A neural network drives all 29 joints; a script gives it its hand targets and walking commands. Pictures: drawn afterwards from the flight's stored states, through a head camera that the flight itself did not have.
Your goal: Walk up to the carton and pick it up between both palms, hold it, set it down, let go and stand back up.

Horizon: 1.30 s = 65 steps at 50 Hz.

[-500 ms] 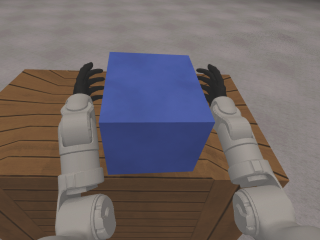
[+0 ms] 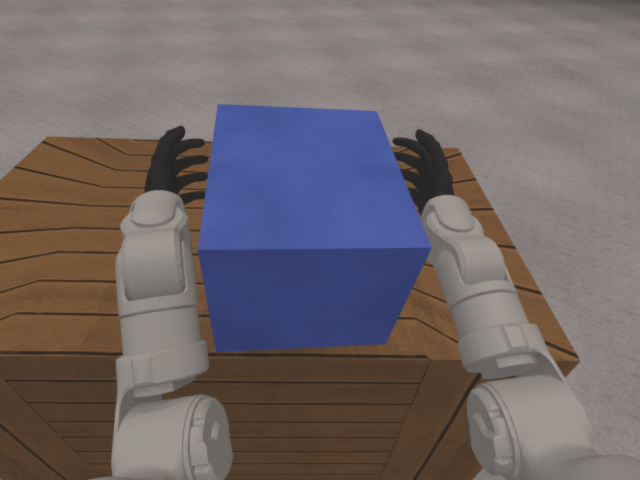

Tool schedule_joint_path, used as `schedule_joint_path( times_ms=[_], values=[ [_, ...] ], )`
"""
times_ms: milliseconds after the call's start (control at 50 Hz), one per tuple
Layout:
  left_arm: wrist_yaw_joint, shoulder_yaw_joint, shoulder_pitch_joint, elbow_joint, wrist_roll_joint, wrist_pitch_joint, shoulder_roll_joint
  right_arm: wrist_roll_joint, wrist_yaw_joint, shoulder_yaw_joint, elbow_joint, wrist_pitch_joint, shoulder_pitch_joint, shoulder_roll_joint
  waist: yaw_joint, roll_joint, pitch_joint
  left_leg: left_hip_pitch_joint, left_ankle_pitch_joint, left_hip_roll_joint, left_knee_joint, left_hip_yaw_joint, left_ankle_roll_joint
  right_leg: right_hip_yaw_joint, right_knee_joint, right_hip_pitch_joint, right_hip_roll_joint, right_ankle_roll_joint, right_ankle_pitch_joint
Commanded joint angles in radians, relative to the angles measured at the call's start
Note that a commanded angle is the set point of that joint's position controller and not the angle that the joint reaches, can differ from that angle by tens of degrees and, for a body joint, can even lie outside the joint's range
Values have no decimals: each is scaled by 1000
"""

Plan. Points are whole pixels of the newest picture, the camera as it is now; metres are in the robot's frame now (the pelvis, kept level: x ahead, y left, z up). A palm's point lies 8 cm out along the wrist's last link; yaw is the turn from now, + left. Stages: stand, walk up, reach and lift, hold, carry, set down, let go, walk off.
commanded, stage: hold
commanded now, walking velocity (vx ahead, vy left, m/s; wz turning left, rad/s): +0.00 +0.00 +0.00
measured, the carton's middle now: (301, 224) +0.39 +0.01 +0.14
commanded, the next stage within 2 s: none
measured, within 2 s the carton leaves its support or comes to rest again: neither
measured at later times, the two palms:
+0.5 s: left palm (164, 201) +0.37 +0.17 +0.20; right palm (422, 193) +0.38 -0.14 +0.19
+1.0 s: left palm (165, 199) +0.36 +0.16 +0.21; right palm (431, 190) +0.37 -0.15 +0.21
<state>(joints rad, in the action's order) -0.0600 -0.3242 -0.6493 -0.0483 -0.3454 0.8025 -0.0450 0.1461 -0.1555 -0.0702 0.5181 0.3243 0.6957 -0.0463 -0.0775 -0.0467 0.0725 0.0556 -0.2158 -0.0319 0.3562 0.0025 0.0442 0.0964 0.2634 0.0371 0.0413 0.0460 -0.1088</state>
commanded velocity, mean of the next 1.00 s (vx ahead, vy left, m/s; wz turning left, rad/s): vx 0.00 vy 0.00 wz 0.00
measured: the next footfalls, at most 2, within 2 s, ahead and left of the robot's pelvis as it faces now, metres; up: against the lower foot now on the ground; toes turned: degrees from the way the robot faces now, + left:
none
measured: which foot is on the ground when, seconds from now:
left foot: down 0.00-1.00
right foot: down 0.00-1.00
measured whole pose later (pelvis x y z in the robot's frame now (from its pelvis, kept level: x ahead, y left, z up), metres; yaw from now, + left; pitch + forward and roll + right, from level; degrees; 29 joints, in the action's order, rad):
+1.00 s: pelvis +0.00 +0.00 +0.00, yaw +0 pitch -9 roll -1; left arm -0.04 -0.34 -0.68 -0.12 -0.31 0.77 -0.04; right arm 0.14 -0.16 -0.10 0.54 0.34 0.73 -0.04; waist -0.06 -0.05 0.04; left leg 0.01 -0.20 -0.03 0.34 0.01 0.04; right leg 0.09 0.27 -0.01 0.04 0.05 -0.10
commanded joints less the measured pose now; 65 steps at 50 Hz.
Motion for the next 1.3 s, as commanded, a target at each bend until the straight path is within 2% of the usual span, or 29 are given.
schedule_joint_path(
  times_ms=[0, 20, 40, 60, 100, 140, 160, 200, 220, 280, 340, 380, 460, 480, 500, 560, 600, 640, 680, 700, 780, 900, 960, 1020, 1060, 1120, 1180, 1260, 1280],
  values=[
    [-113, 461, -596, 65, 147, -39, -450, 64, 91, 342, -281, -68, 756, 523, -8, 68, -346, -76, 273, 39, -65, 8, -51, -13, 2, 193, -17, -54, 105],
    [-113, 461, -596, 65, 147, -39, -450, 63, 92, 341, -281, -69, 756, 522, -8, 67, -345, -75, 272, 39, -65, 8, -51, -13, 1, 192, -17, -54, 102],
    [-118, 396, -580, -108, 109, -25, -420, 28, 92, 288, -225, -54, 783, 516, 12, 50, -226, -145, 121, 40, -112, 0, -42, -14, -27, 136, -21, -55, -15],
    [-123, 394, -612, -66, 117, -39, -438, 15, 100, 270, -224, -56, 770, 546, 6, 39, -244, -178, 73, 44, -132, 7, -31, -18, -17, 146, -25, -59, -18],
    [-116, 389, -658, -57, 132, -53, -435, 30, 109, 296, -239, -62, 824, 565, 39, 35, -313, -214, 71, 40, -133, 5, -22, -21, -4, 171, -29, -60, -20],
    [-98, 403, -684, -41, 152, -68, -444, 54, 112, 332, -253, -69, 866, 598, 58, 35, -364, -167, 168, 32, -103, 7, -22, -26, 5, 173, -22, -62, 51],
    [-93, 444, -720, -6, 178, -80, -466, 68, 107, 344, -274, -77, 883, 618, 44, 61, -436, -138, 209, 24, -79, 4, -31, -29, 14, 189, -23, -62, 88],
    [-89, 436, -634, -61, 165, -71, -478, 73, 92, 347, -265, -70, 848, 589, 41, 59, -427, -119, 222, 25, -69, 4, -29, -37, 11, 199, -16, -59, 117],
    [-94, 450, -626, -53, 167, -72, -481, 64, 85, 323, -253, -68, 807, 584, 8, 77, -423, -111, 209, 24, -69, 2, -38, -38, 9, 184, -21, -59, 123],
    [-96, 487, -626, 18, 177, -80, -489, 58, 77, 308, -223, -55, 733, 553, -27, 108, -400, -55, 306, 34, -49, -13, -79, -22, 13, 154, -7, -56, 144],
    [-110, 481, -612, 22, 170, -82, -469, 57, 67, 318, -236, -50, 714, 555, -38, 90, -391, -59, 325, 26, -47, -17, -82, -21, 8, 174, -12, -66, 185],
    [-113, 460, -618, 51, 166, -92, -456, 67, 67, 352, -243, -48, 710, 575, -18, 56, -401, -71, 339, 22, -51, -13, -72, -21, 17, 202, -15, -77, 227],
    [-112, 515, -613, 75, 190, -92, -473, 94, 50, 398, -322, -53, 738, 598, -20, 81, -407, -67, 400, 23, -31, -23, -80, -20, 35, 223, -15, -88, 295],
    [-115, 517, -565, 54, 180, -77, -480, 95, 47, 388, -318, -48, 711, 568, -35, 87, -374, -41, 420, 27, -27, -25, -86, -20, 22, 201, -12, -82, 288],
    [-117, 495, -574, 44, 167, -75, -467, 99, 48, 390, -324, -49, 742, 567, -11, 78, -369, -47, 404, 25, -31, -20, -83, -17, 16, 195, -10, -79, 251],
    [-108, 499, -580, 65, 166, -73, -469, 95, 59, 386, -333, -51, 744, 556, 1, 88, -379, -52, 396, 27, -31, -18, -79, -16, 13, 173, -6, -67, 198],
    [-100, 532, -609, 130, 193, -81, -479, 103, 64, 391, -353, -54, 726, 563, -19, 86, -436, -24, 435, 33, -20, -21, -87, -12, 28, 180, 2, -65, 226],
    [-93, 526, -587, 99, 185, -67, -471, 108, 66, 392, -335, -46, 731, 534, -11, 110, -414, -7, 452, 37, -12, -27, -97, -18, 23, 167, 0, -58, 211],
    [-90, 537, -569, 123, 193, -64, -480, 114, 67, 411, -372, -49, 734, 547, 0, 88, -423, -12, 455, 39, -13, -27, -91, -20, 20, 162, 3, -62, 212],
    [-88, 544, -564, 120, 196, -60, -481, 111, 66, 396, -368, -46, 726, 540, -13, 86, -412, -6, 451, 47, -13, -36, -97, -21, 12, 149, 3, -62, 205],
    [-102, 430, -568, -12, 141, -45, -451, 57, 87, 340, -263, -33, 749, 540, 21, 24, -292, -124, 188, 43, -102, -15, -50, -26, -10, 145, -16, -63, 73],
    [-92, 471, -641, 24, 184, -76, -469, 93, 82, 381, -304, -47, 801, 589, 24, 50, -434, -97, 242, 26, -68, -9, -45, -42, 14, 185, -20, -69, 165],
    [-103, 434, -660, -88, 154, -72, -465, 41, 85, 302, -201, -40, 798, 573, 8, 60, -312, -163, 79, 29, -115, -1, -34, -33, -9, 130, -29, -63, 18],
    [-108, 422, -676, -79, 153, -70, -469, 27, 95, 279, -206, -52, 835, 578, 12, 62, -321, -185, 51, 31, -127, 6, -30, -29, -11, 136, -29, -59, -20],
    [-107, 440, -695, -49, 166, -81, -482, 23, 97, 261, -175, -47, 783, 578, -16, 81, -356, -186, 63, 30, -126, -1, -39, -34, 1, 161, -29, -62, 10],
    [-102, 443, -743, -82, 174, -99, -478, 15, 98, 250, -140, -48, 807, 583, -22, 96, -361, -167, 80, 24, -112, -4, -46, -32, 1, 142, -33, -65, 11],
    [-105, 393, -705, -131, 154, -101, -467, 12, 96, 272, -154, -56, 841, 611, 18, 56, -367, -206, 74, 20, -116, -1, -24, -35, -2, 176, -39, -76, 24],
    [-115, 392, -729, -93, 165, -113, -444, 48, 74, 314, -193, -65, 864, 625, 28, 41, -437, -188, 158, 6, -86, 4, -26, -35, 20, 228, -39, -87, 137],
    [-114, 413, -693, -66, 172, -113, -457, 64, 67, 343, -229, -69, 847, 628, 15, 46, -473, -145, 226, 5, -64, 0, -34, -37, 34, 246, -35, -91, 223]
  ],
)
